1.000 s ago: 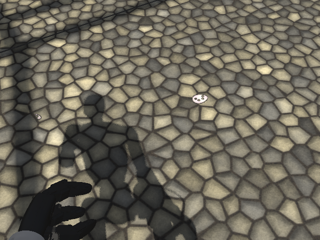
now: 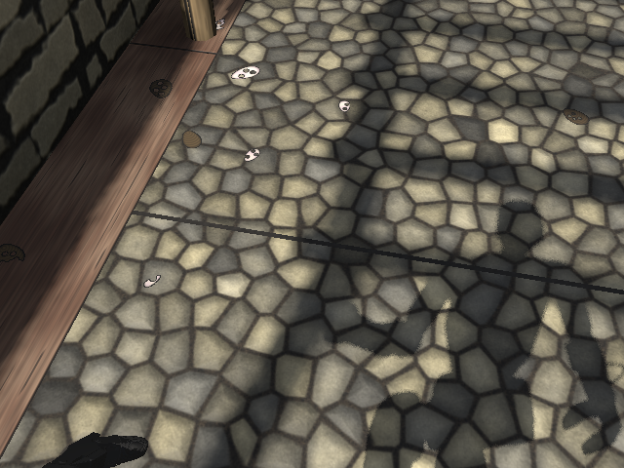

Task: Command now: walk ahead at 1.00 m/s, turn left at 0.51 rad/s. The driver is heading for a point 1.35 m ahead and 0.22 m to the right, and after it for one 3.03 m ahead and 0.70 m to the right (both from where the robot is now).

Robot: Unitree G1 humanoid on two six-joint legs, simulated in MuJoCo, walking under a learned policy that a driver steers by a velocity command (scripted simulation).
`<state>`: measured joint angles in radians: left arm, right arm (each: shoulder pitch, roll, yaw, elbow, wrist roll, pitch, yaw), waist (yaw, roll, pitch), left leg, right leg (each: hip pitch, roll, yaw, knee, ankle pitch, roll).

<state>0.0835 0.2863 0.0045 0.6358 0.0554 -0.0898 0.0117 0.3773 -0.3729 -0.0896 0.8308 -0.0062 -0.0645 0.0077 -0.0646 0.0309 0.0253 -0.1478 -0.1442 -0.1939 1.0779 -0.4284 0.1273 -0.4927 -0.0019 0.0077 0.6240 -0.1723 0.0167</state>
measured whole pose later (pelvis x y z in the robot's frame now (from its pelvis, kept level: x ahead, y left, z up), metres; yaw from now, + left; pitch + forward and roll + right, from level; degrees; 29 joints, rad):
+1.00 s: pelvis +0.78 -0.07 +0.01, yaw -29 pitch +0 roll -1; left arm 0.25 0.28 0.06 0.76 0.01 0.00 0.00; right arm 0.10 -0.22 0.00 0.67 -0.04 -0.01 -0.03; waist 0.03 0.00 0.14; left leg -0.65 0.10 -0.07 1.22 -0.38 -0.06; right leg -0.37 0.22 0.01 0.47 -0.09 -0.17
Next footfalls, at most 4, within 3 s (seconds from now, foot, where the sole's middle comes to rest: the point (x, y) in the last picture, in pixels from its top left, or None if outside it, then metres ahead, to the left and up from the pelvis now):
0.36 left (263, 446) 0.52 0.11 -0.75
0.78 right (363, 289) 0.89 -0.14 -0.75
1.54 left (297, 165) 1.33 0.00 -0.75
2.00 right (343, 76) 1.76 -0.18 -0.75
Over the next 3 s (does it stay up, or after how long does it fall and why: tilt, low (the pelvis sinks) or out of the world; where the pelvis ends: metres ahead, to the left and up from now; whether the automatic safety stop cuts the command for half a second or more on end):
stays up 1.98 -0.16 0.03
